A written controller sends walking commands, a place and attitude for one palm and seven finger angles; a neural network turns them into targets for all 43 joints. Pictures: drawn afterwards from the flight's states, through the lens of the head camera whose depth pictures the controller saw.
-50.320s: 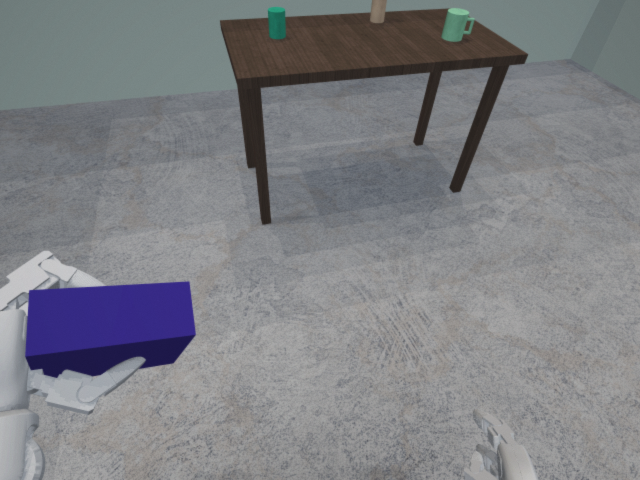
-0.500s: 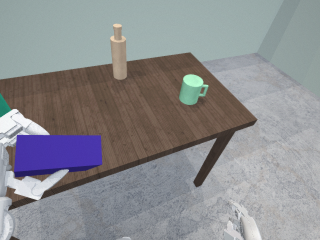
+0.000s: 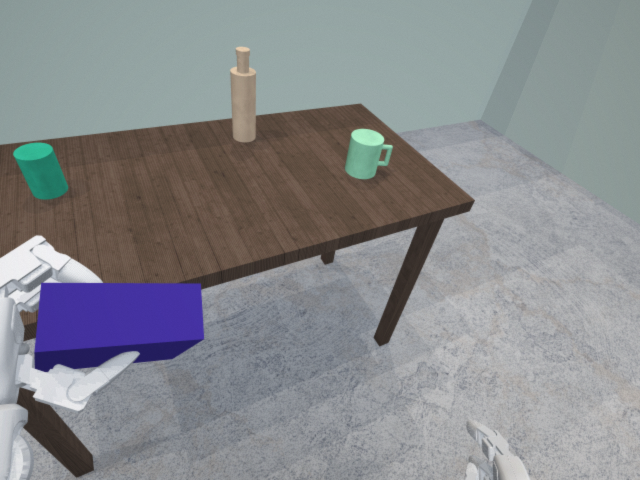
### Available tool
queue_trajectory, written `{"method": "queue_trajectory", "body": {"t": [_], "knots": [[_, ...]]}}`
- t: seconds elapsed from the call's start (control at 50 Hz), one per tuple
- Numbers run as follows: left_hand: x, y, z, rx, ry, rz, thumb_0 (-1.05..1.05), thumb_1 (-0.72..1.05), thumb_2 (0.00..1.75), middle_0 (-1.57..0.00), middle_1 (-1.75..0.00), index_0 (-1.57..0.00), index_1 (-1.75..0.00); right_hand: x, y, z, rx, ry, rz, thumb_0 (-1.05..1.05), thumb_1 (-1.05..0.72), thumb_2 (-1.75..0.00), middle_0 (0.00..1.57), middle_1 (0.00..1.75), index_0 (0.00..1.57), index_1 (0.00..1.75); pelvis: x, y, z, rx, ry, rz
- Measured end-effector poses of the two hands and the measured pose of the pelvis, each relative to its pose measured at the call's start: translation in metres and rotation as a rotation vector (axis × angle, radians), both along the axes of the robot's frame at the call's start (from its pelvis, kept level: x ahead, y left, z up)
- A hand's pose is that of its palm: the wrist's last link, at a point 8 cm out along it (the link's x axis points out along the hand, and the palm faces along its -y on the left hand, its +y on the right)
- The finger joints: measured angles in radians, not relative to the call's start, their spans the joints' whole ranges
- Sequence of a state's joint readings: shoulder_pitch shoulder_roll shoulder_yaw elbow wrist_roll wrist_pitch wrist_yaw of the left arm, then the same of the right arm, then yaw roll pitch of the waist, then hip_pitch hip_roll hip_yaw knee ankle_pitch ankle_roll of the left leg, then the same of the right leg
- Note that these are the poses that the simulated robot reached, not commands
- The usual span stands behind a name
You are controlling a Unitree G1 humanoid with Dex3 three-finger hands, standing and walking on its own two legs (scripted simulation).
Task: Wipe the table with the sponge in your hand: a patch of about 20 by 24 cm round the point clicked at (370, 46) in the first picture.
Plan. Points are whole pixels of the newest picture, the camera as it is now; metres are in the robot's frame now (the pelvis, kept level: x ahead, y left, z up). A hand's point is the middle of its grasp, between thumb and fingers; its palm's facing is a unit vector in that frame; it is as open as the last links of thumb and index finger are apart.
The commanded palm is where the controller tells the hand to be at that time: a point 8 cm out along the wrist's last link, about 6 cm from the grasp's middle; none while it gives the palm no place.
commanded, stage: stop stepping back and stand still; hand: left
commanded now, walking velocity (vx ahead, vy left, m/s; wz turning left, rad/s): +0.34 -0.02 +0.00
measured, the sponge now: (142, 326) +0.23 +0.20 +0.14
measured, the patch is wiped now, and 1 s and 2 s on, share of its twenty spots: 1.00 1.00 1.00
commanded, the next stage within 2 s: none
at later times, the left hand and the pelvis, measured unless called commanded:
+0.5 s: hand out of the picture +0.06 +0.23 +0.18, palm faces +0.35 -0.89 -0.31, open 9.6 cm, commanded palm +0.02 +0.27 +0.19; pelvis -0.15 -0.01 +0.00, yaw -2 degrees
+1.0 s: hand out of the picture -0.02 +0.21 +0.17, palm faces +0.34 -0.87 -0.34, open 9.6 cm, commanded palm -0.07 +0.26 +0.19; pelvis -0.24 -0.01 -0.01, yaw -2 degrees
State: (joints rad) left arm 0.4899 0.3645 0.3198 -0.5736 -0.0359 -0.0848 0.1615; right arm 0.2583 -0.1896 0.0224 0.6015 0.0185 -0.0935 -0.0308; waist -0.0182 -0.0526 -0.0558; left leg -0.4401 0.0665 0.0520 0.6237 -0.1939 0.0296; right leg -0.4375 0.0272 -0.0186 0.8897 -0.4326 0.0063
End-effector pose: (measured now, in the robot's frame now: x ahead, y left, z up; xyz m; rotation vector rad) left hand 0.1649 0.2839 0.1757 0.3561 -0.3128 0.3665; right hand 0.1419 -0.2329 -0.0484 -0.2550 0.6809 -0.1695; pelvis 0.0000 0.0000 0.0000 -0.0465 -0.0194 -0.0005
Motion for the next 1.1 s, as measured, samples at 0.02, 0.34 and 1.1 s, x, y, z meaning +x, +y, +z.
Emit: {"method": "queue_trajectory", "body": {"t": [0.02,0.34,1.1], "knots": [[-0.008,-0.002,0.003,0.009,-0.001,-0.002,-0.02,-0.50,1.07,-0.77,-1.40,-0.81,-1.39,-0.008,0.001,-0.003,0.010,0.006,0.005,0.01,-0.90,-0.90,0.20,0.30,0.21,0.30,-0.006,-0.002,0.000,0.000,-0.003,0.004],[-0.104,0.002,-0.008,0.025,-0.080,-0.053,-0.02,-0.50,1.07,-0.77,-1.40,-0.81,-1.39,-0.120,-0.006,-0.012,-0.011,-0.082,-0.050,0.01,-0.90,-0.90,0.20,0.30,0.21,0.30,-0.124,0.003,-0.024,0.050,0.019,-0.045],[-0.245,-0.025,-0.001,0.014,0.000,-0.067,-0.02,-0.50,1.07,-0.77,-1.40,-0.81,-1.39,-0.271,-0.014,-0.037,0.047,0.099,-0.035,0.01,-0.90,-0.90,0.20,0.30,0.21,0.30,-0.250,-0.011,-0.011,0.003,-0.016,-0.030]]}}
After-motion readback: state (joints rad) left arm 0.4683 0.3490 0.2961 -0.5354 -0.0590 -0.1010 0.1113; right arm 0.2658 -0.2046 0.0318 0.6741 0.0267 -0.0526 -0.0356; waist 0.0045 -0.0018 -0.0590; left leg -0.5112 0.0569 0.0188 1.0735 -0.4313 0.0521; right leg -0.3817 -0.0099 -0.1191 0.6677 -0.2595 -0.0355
